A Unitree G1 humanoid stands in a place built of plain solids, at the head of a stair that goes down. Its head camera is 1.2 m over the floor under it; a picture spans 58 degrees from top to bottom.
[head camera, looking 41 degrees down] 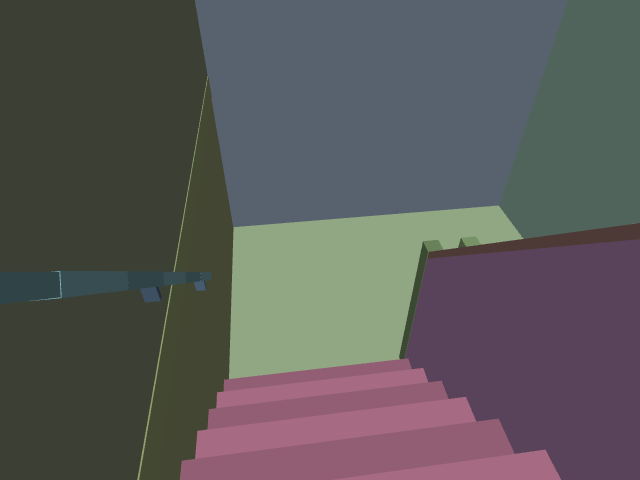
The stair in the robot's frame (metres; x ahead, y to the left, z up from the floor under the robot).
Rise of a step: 0.21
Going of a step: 0.21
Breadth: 1.20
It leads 7 degrees to the left of straight ahead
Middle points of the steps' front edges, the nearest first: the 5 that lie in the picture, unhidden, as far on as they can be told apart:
0.73 -0.10 -0.42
0.94 -0.07 -0.62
1.15 -0.04 -0.83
1.35 -0.02 -1.04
1.56 0.01 -1.25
